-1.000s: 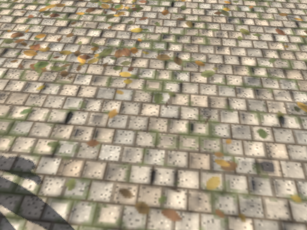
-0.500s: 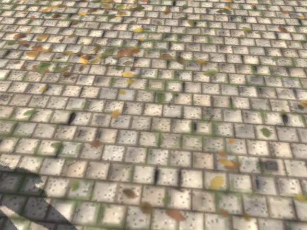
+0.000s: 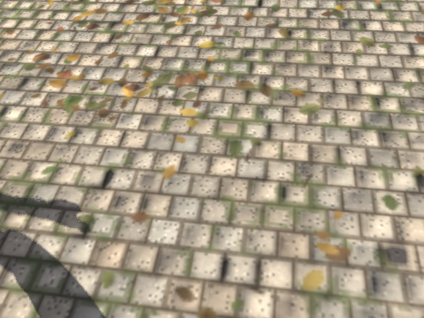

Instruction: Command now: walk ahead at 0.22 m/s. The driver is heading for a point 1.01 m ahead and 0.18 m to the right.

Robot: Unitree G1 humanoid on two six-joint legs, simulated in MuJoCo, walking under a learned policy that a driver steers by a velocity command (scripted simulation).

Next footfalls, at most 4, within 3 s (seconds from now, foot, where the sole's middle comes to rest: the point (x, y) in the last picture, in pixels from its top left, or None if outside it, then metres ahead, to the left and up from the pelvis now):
0.16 left None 0.24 0.12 -0.78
0.46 right None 0.20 -0.11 -0.78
1.52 right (274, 269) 0.66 -0.09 -0.78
2.02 left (224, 196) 0.95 0.09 -0.78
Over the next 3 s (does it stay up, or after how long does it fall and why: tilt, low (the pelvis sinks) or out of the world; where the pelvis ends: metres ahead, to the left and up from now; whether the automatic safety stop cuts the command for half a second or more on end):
stays up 0.93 -0.04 -0.01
